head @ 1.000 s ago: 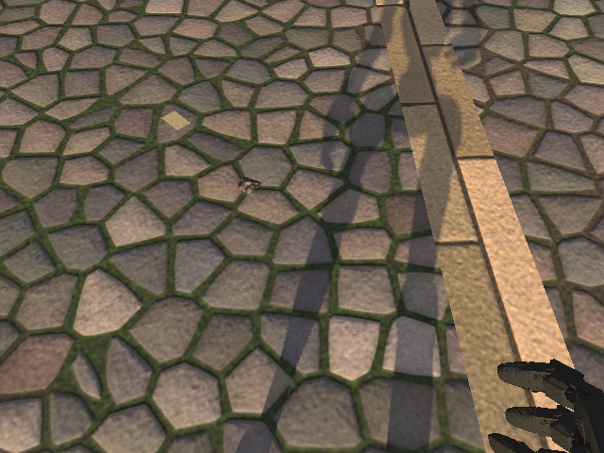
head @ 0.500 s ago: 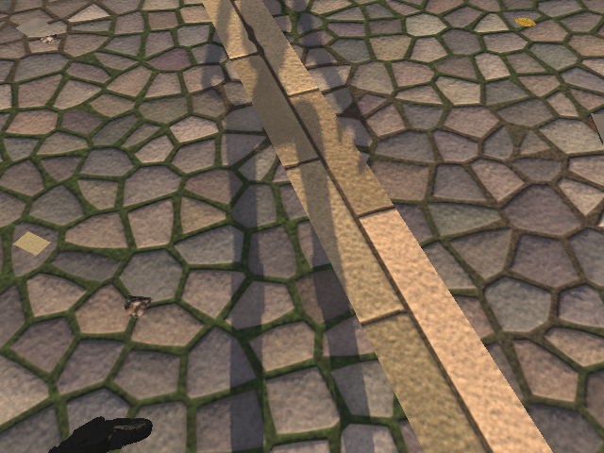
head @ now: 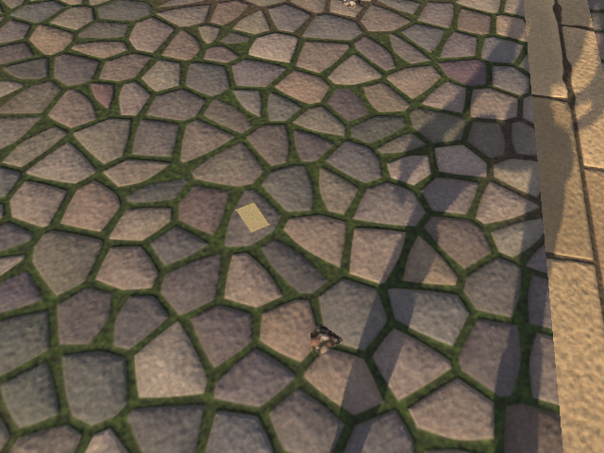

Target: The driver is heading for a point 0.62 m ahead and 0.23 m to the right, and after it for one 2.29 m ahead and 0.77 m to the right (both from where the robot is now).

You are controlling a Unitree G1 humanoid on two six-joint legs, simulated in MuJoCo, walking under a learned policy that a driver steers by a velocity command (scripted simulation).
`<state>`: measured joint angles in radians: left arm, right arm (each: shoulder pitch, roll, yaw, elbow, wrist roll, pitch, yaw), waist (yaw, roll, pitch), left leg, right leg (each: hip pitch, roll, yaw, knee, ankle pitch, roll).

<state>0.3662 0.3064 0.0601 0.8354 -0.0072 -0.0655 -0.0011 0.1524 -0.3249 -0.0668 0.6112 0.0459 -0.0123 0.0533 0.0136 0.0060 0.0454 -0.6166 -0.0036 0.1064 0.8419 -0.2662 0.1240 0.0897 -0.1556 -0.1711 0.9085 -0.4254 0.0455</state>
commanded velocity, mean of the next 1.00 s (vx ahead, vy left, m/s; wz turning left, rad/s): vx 0.99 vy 0.00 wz -0.60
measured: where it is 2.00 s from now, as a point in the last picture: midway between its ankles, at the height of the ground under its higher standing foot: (477, 94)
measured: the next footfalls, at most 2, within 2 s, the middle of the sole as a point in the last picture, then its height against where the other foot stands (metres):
right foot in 0.46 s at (362, 389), level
left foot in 0.90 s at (346, 238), level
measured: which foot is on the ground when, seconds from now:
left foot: down 0.00-0.44, up 0.46-0.88, down 0.90-1.00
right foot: up 0.00-0.44, down 0.46-0.90, up 0.92-1.00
